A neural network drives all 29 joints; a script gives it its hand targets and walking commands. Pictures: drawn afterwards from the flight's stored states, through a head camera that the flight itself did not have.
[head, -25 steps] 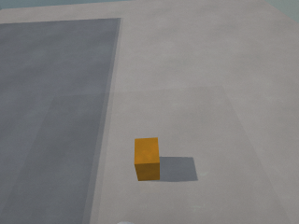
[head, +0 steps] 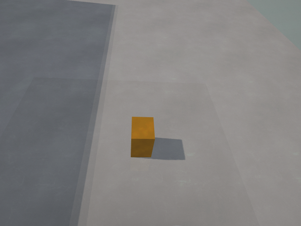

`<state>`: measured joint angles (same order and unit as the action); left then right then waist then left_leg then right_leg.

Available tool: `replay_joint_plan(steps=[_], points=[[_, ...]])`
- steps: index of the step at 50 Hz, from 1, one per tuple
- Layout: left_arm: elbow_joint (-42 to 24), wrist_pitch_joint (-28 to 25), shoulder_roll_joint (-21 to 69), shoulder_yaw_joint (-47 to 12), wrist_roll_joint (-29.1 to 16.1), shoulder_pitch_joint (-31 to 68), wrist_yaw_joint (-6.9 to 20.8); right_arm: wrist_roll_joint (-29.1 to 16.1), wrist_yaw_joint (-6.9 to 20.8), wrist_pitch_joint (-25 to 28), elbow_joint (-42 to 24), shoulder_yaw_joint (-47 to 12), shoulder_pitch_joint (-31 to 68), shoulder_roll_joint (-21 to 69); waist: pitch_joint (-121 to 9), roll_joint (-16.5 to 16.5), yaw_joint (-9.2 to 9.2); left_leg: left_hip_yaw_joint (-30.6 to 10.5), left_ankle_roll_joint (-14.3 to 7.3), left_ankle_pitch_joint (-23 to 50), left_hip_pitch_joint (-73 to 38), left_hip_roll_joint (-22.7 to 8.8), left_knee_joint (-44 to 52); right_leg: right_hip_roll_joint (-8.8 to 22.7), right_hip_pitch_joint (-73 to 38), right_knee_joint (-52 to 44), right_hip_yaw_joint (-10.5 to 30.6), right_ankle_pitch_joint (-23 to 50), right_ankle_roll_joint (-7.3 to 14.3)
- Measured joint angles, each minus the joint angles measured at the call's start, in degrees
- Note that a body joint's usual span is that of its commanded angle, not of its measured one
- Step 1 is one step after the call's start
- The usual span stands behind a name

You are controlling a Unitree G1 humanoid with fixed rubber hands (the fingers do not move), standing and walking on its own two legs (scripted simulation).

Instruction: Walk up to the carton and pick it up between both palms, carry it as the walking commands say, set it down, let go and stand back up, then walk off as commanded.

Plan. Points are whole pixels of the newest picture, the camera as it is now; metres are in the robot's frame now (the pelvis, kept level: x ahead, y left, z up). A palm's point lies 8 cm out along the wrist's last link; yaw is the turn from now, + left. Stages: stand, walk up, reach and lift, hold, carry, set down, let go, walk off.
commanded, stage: walk off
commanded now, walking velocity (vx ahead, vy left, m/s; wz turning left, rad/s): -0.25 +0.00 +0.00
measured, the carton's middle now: (141, 137) +0.77 +0.03 -0.65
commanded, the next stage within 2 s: stand in 1.70 s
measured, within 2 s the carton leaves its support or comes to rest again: neither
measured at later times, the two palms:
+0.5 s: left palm out of the picture -0.09 +0.21 -0.13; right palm out of the picture -0.15 -0.27 -0.15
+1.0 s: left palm out of the picture -0.26 +0.29 -0.16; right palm out of the picture -0.22 -0.20 -0.12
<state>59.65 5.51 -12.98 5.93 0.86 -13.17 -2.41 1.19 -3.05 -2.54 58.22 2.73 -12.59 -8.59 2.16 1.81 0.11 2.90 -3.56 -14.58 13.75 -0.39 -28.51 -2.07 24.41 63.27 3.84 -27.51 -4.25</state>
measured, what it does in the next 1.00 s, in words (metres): walks backwards: right foot, then left foot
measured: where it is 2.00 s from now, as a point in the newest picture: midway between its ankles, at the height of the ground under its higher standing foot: outside the picture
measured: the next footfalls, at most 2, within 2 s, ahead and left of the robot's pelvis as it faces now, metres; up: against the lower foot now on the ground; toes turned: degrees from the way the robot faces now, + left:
right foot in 0.18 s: -0.09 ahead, -0.12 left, +0.00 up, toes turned -3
left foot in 0.64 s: -0.22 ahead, +0.11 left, +0.00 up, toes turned +3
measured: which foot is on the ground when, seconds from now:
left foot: down 0.00-0.20, up 0.22-0.62, down 0.64-1.00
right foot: up 0.00-0.16, down 0.18-0.64, up 0.66-1.00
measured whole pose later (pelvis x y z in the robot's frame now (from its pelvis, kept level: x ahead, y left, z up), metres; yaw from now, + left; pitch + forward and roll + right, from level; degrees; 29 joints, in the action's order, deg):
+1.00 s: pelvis -0.28 +0.04 +0.00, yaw -1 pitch +1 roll -2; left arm 59.3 6.1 -12.9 6.5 1.1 -12.9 -3.1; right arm 0.5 -3.1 -0.3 55.9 2.9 -10.9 -7.8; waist 1.6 2.9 0.7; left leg 4.1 -4.5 -12.1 15.8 0.4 -26.5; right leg -1.7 22.5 65.1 4.5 -26.7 -3.7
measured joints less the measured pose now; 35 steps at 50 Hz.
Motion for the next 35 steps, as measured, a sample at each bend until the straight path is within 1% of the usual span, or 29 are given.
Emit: replay_joint_plan(steps=[3, 6, 7, 9, 10, 11, 12, 13, 15, 17, 19, 20, 22, 24, 26, 28, 30, 31, 32, 33, 34, 35], points=[[-0.29, 0.17, 0.63, -0.44, -0.43, 0.38, -0.35, 0.52, 0.22, 0.33, -0.55, 0.1, 1.77, -0.78, 0.45, -1.05, 0.13, 1.1, -0.1, 1.23, 2.13, 0.03, -0.73, 1.74, -4.66, -9.69, -2.31, -1.66, 0.02], [-0.63, -0.27, 1.35, -0.73, -0.88, 0.78, -0.26, 0.45, 0.71, 0.05, -0.91, 0.48, 2.89, -1.59, 0.45, -2.06, -0.42, 1.85, 0.05, 2.78, 4.25, 0.46, -1.12, 2.42, -9.4, -18.85, -3.3, -1.2, 0.74], [-0.63, -0.49, 1.57, -0.8, -1.02, 0.65, -0.28, 0.45, 0.85, -0.22, -0.92, 0.61, 2.95, -1.83, 0.11, -2.3, -0.56, 2.15, 0.19, 3.36, 4.91, 0.63, -1.09, 2.54, -11.01, -22.15, -3.66, -0.35, 1.28], [-0.88, -0.95, 2.13, -1.16, -0.71, 0.12, -0.4, 0.2, 0.92, -0.68, -0.88, 0.85, 2.71, -2.4, -0.63, -2.7, -0.54, 2.82, 0.75, 4.26, 6.69, 0.89, -1.75, 2.85, -14.51, -30.57, -4.74, 5.34, 2.32], [-0.79, -1.19, 2.94, -1.3, -0.39, 0.15, -0.52, -0.16, 0.96, -0.94, -0.69, 1.02, 2.6, -3.01, -0.43, -3.92, -0.56, 2.57, 1.28, 3.85, 7.53, 0.38, -2.68, 2.31, -15.08, -32.63, -5.21, 6.68, 3.51], [-0.92, -1.23, 3.69, -1.51, -0.11, -0.13, -0.46, -0.33, 1.03, -1.12, -0.4, 1.23, 2.09, -3.49, -0.49, -4.95, -0.72, 1.79, 2.23, -0.11, 8.51, 0.11, -4.8, 1.87, -14.86, -32.85, -5.62, 7.08, 4.52], [-1.21, -1.21, 4.09, -1.75, 0.13, -0.52, -0.31, -0.04, 0.96, -1.35, -0.05, 1.48, 1.27, -3.65, -0.96, -4.98, -0.66, 0.82, 3.01, -5.82, 10.19, 0.79, -9.36, 2.19, -14.15, -32.51, -5.7, 7.17, 5.22], [-1.61, -1.23, 4.35, -1.92, 0.44, -0.76, -0.2, 0.15, 0.83, -1.69, 0.15, 1.64, 0.4, -3.72, -1.28, -4.7, -0.39, -0.73, 3.3, -9.67, 11.93, 1.87, -15.24, 2.73, -13.56, -32.32, -5.7, 7.34, 5.65], [-2.15, -1.34, 4.77, -2.24, 0.93, -0.94, -0.43, 0.11, 1.01, -2.07, 0.81, 1.85, -0.74, -3.91, -1.44, -4.51, -0.28, -3.51, 3.66, -11.17, 14.46, 3.2, -26.89, 3.26, -12.99, -33.05, -5.95, 8.42, 5.99], [-2.66, -1.22, 5.12, -2.48, 1.06, -0.79, -0.73, 0.17, 1.23, -2.36, 1.27, 2.06, -1.61, -4.11, -1.57, -4.59, -0.67, -5.98, 4.35, -11.28, 15.46, 4.08, -36.16, 3.46, -12.05, -33.62, -6.37, 9.69, 6.16], [-3.0, -1.41, 5.25, -2.67, 0.73, -0.19, -0.71, 0.36, 1.1, -2.43, 1.61, 2.24, -2.59, -4.26, -1.64, -4.85, -0.73, -7.62, 5.55, -11.4, 14.39, 4.26, -41.01, 3.42, -10.93, -33.83, -6.67, 10.73, 6.18], [-3.24, -1.6, 5.17, -2.7, 0.51, 0.15, -0.78, 0.35, 1.02, -2.45, 1.78, 2.29, -3.1, -4.19, -1.77, -4.88, -0.8, -8.01, 6.38, -11.37, 13.48, 4.06, -41.76, 3.43, -10.23, -33.73, -6.9, 11.12, 6.21], [-3.69, -2.06, 5.0, -2.68, 0.22, 1.04, -1.22, 0.15, 0.8, -2.59, 2.02, 2.49, -3.59, -3.91, -1.49, -4.6, -0.84, -7.88, 7.67, -11.59, 10.96, 3.25, -40.59, 3.58, -9.04, -33.35, -7.39, 11.8, 6.27], [-4.1, -2.85, 5.02, -2.94, 0.26, 1.8, -1.3, -0.18, 0.68, -2.96, 2.06, 2.53, -3.3, -3.67, -0.83, -4.03, -0.48, -7.13, 8.58, -13.07, 7.99, 2.33, -36.13, 3.64, -7.88, -33.01, -7.49, 12.64, 6.17], [-4.25, -3.31, 4.97, -2.89, 0.49, 2.49, -1.25, -0.48, 0.65, -3.1, 1.76, 2.51, -2.56, -3.2, -0.14, -3.24, -0.26, -5.84, 8.74, -14.79, 5.15, 1.35, -30.1, 3.64, -6.82, -32.95, -7.68, 13.72, 5.98], [-4.01, -3.28, 4.55, -2.82, 0.9, 3.19, -1.18, -0.94, 0.34, -2.86, 1.19, 2.31, -1.57, -2.51, 0.57, -2.0, -0.03, -4.28, 8.7, -16.52, 2.04, 0.62, -22.01, 3.86, -5.88, -32.86, -7.82, 14.85, 5.65], [-3.95, -2.84, 4.01, -2.56, 1.12, 3.59, -0.94, -1.3, 0.4, -2.17, 0.62, 2.21, -0.62, -2.13, 1.09, -0.94, 0.46, -3.04, 8.31, -15.88, -0.21, 0.21, -15.29, 3.92, -4.54, -32.68, -7.95, 16.05, 5.15], [-3.87, -2.49, 3.66, -2.31, 1.14, 3.62, -0.77, -1.42, 0.49, -1.75, 0.41, 2.13, -0.3, -1.98, 1.34, -0.46, 0.71, -2.34, 8.02, -13.24, -1.74, 0.06, -10.65, 3.9, -3.96, -32.53, -7.99, 16.63, 4.82], [-3.79, -2.16, 3.34, -2.07, 0.9, 3.46, -0.62, -1.4, 0.57, -1.29, 0.04, 2.07, -0.24, -1.96, 1.41, -0.34, 0.7, -1.93, 7.29, -9.42, -3.4, -0.22, -5.3, 3.75, -3.25, -32.12, -8.28, 17.08, 4.4], [-3.52, -1.85, 2.63, -1.68, 0.52, 3.29, -0.33, -1.27, 0.51, -0.88, 0.08, 2.01, 0.01, -1.35, 1.75, 0.95, 0.86, -1.35, 5.0, -8.33, -3.71, 0.46, -3.83, 4.27, -2.32, -30.63, -7.77, 16.0, 4.06], [-3.26, -1.45, 2.16, -1.21, 0.38, 2.77, -0.13, -0.96, 0.56, -0.65, 0.06, 1.72, -0.06, -0.87, 1.7, 1.58, 1.08, -0.92, 3.09, -7.85, -3.3, 0.67, -4.1, 3.93, -0.83, -26.94, -6.82, 11.22, 3.98], [-3.17, -0.92, 1.87, -0.85, 0.46, 2.08, -0.17, -0.51, 0.49, -0.55, -0.08, 1.33, -0.25, -0.54, 1.46, 1.49, 1.01, -0.78, 1.81, -7.48, -2.79, 0.26, -4.39, 2.6, 1.14, -20.93, -5.32, 5.41, 4.01]])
